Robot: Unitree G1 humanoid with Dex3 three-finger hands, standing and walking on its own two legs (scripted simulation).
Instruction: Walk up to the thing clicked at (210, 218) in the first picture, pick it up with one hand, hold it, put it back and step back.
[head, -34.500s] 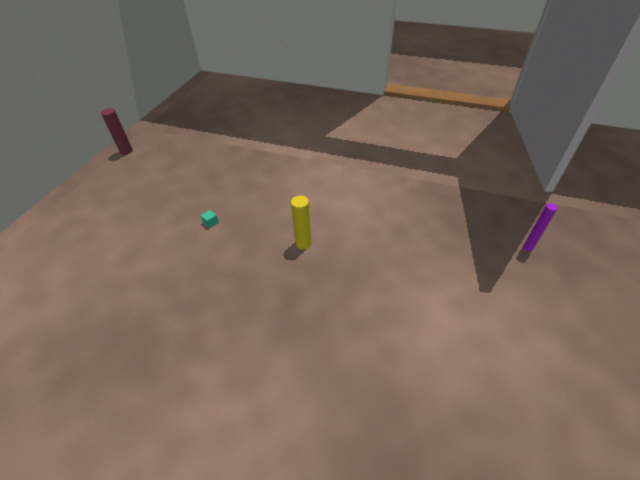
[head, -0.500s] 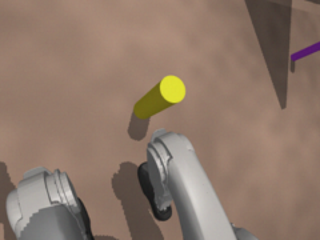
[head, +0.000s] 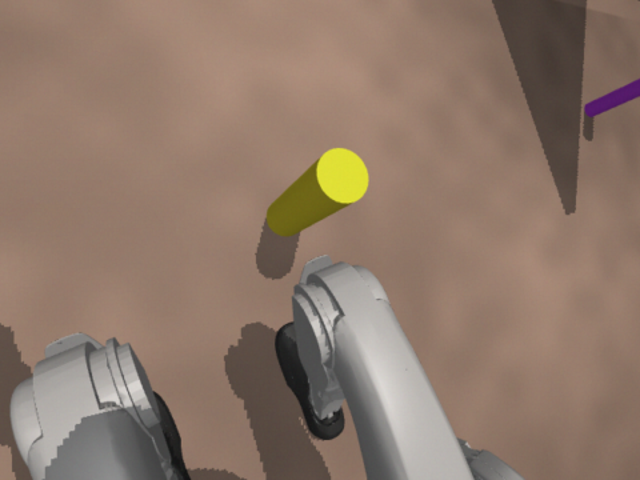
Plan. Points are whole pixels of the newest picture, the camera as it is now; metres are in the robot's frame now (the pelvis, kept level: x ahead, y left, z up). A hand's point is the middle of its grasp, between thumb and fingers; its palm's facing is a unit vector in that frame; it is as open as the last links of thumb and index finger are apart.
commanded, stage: rise first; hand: left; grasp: from above
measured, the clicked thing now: out of the picture +0.47 +0.34 -0.30
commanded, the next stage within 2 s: none
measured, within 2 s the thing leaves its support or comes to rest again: neither
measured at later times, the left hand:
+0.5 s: hand out of the picture +0.42 +0.38 -0.20, palm faces -0.18 -0.40 -0.90, open 14.1 cm
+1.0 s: hand out of the picture +0.43 +0.37 -0.19, palm faces -0.17 -0.40 -0.90, open 14.1 cm
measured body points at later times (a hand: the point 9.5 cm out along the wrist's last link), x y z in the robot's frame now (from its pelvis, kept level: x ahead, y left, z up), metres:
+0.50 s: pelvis +0.00 +0.00 +0.00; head +0.27 +0.10 +0.35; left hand +0.43 +0.39 -0.15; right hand +0.02 -0.25 -0.07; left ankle +0.07 +0.13 -0.29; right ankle +0.12 -0.12 -0.29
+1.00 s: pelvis +0.00 +0.00 +0.01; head +0.27 +0.09 +0.35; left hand +0.44 +0.38 -0.14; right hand +0.02 -0.25 -0.07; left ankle +0.07 +0.13 -0.29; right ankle +0.12 -0.12 -0.29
